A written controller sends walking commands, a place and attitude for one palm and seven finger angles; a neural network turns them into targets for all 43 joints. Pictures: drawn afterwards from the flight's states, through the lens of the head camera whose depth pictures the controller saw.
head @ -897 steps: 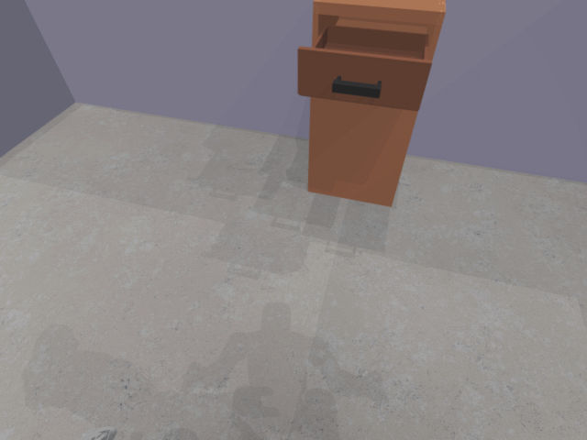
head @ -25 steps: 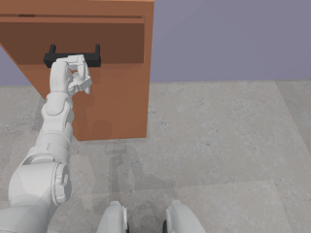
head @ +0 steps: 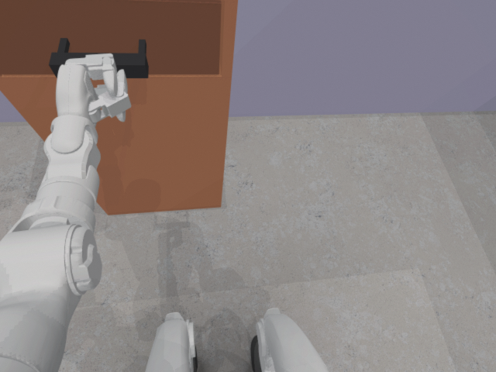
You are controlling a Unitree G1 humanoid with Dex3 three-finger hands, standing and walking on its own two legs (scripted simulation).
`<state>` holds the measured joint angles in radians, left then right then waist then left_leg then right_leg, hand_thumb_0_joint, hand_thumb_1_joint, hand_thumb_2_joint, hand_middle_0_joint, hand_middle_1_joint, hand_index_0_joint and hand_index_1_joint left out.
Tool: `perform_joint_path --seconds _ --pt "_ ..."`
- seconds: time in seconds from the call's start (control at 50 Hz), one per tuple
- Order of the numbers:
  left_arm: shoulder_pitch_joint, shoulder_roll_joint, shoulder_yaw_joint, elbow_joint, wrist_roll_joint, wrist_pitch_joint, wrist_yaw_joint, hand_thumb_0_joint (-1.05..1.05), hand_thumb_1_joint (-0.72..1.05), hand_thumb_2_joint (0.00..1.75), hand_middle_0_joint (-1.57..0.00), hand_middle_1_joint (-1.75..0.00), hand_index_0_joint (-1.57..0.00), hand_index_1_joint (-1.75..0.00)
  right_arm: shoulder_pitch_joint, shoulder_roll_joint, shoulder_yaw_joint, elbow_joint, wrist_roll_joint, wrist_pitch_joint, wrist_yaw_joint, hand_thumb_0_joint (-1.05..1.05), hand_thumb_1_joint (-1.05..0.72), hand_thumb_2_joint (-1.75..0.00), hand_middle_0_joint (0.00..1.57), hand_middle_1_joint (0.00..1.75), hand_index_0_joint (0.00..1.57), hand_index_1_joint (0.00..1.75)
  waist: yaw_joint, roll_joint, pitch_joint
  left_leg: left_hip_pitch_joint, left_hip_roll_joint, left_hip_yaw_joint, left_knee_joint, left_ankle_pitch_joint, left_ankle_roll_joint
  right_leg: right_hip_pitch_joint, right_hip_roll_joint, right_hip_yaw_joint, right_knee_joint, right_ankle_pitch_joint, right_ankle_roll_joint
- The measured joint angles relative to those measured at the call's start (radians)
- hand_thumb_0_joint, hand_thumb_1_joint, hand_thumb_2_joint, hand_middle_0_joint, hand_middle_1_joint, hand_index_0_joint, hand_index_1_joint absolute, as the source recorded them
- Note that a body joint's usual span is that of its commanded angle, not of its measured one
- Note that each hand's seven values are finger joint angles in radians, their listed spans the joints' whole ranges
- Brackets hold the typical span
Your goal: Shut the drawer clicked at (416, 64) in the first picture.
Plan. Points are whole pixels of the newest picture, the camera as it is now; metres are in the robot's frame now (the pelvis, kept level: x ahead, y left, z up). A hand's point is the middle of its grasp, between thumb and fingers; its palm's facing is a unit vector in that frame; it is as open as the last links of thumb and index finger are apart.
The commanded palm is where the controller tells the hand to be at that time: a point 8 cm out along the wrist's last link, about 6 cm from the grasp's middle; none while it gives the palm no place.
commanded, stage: push the drawer shut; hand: left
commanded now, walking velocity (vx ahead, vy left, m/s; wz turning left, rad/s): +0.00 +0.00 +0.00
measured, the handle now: (102, 55) +0.61 +0.17 +0.08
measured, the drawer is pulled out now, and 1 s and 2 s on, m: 0.00 0.00 0.00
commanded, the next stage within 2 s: pull the fist back off the drawer in 0.20 s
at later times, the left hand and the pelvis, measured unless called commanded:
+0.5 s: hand (119, 92) +0.53 +0.15 +0.08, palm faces +0.00 -1.00 -0.06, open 3.0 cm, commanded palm +0.55 +0.17 +0.08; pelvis -0.02 +0.01 -0.01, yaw +0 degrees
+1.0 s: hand (131, 96) +0.52 +0.13 +0.08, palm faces +0.01 -1.00 -0.04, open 3.1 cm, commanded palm +0.50 +0.18 +0.08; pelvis +0.01 +0.00 +0.01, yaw -1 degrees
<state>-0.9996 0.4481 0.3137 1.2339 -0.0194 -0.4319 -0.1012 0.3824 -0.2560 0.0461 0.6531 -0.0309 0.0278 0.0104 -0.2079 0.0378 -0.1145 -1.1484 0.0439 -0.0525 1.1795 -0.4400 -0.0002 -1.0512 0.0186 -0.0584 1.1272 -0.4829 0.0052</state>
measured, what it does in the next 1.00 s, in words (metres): stands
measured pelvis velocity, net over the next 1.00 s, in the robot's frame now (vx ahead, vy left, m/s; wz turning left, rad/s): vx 0.01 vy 0.00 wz -0.01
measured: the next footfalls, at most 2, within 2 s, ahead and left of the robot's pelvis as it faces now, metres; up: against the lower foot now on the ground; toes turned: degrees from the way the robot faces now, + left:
none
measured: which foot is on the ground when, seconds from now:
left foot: down 0.00-1.00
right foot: down 0.00-1.00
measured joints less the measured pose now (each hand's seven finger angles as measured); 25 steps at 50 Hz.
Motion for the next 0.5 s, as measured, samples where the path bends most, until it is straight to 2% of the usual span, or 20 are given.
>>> perform_joint_path --seconds 0.32,0.5 --pt "-0.086 0.033 -0.062 0.039 -0.002 0.03 0.037 -0.03 0.59 0.97 -1.4 -1.6 -1.4 -1.6 -0.007 -0.007 0.02 0.019 -0.002 -0.052 -0.018 0.01 -0.9 -0.89 0.2 0.3 0.2 0.3 -0.022 -0.002 -0.001 -0.061 -0.011 -0.01 0.013 0.028 0.008 -0.052 -0.008 -0.009 0.008 0.026 0.008" --pt "-0.099 0.038 -0.058 0.055 0.007 0.035 0.04 -0.02 0.6 0.97 -1.4 -1.6 -1.4 -1.6 0.005 -0.006 0.024 0.016 -0.007 -0.065 -0.013 0.01 -0.9 -0.89 0.2 0.3 0.2 0.3 -0.028 -0.001 0.001 -0.063 -0.012 -0.006 0.012 0.034 0.012 -0.055 -0.009 -0.005 0.007 0.032 0.011"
